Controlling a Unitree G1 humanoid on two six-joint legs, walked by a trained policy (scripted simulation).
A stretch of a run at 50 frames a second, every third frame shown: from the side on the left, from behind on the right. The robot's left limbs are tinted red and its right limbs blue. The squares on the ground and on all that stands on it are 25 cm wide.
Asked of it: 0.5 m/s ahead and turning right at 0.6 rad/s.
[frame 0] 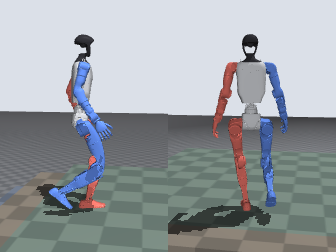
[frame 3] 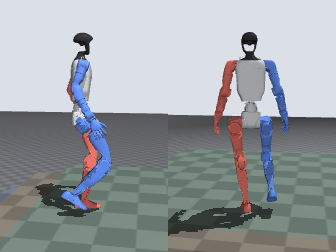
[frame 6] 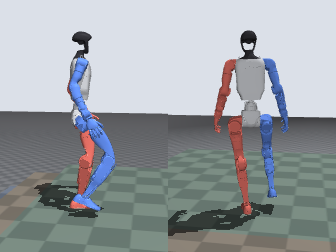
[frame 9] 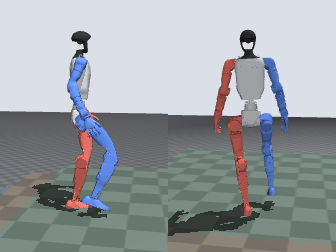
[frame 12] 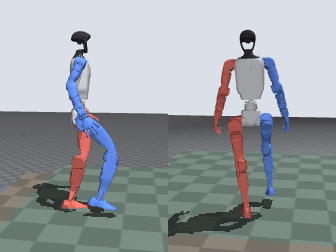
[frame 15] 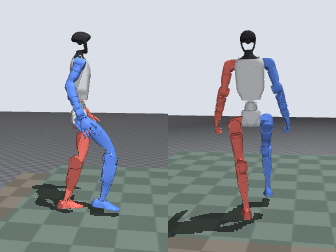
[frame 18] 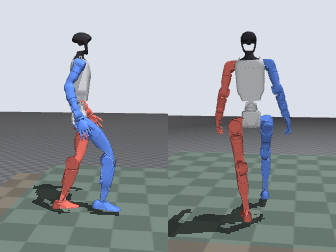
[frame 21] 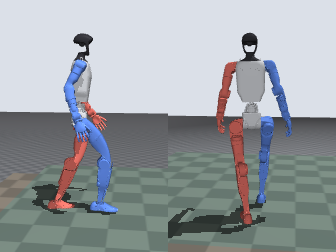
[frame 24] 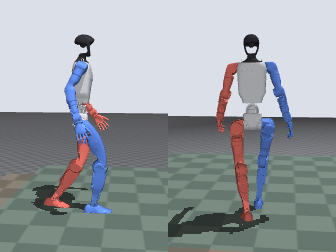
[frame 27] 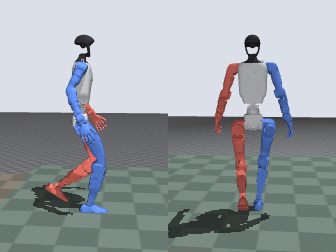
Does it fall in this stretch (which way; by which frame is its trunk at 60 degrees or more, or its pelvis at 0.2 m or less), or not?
no
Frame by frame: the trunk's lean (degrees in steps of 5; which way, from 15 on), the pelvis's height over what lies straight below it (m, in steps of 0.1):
0: 5, 0.8
3: 5, 0.8
6: 5, 0.8
9: 5, 0.8
12: 5, 0.8
15: 5, 0.8
18: 5, 0.8
21: 5, 0.8
24: 5, 0.8
27: 5, 0.7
